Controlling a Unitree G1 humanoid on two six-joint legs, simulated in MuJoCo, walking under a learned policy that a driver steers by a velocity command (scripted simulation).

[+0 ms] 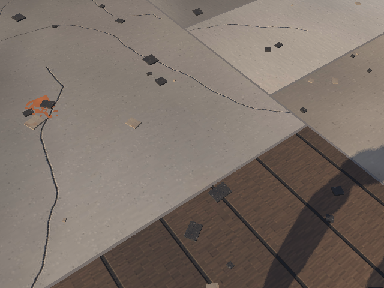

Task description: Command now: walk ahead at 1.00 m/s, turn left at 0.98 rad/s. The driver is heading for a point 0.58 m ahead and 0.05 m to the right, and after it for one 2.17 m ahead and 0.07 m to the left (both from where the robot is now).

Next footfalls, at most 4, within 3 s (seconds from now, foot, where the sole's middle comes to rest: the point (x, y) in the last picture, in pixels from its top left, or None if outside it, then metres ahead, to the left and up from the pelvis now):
0.22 left None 0.39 0.12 -0.77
0.70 right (211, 197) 0.85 0.01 -0.77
1.16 left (197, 114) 1.31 0.09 -0.77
1.60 right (232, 60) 1.75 -0.07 -0.77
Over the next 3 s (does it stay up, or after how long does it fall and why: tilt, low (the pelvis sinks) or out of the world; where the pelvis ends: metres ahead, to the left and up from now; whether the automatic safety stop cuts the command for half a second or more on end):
stays up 2.37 0.23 0.00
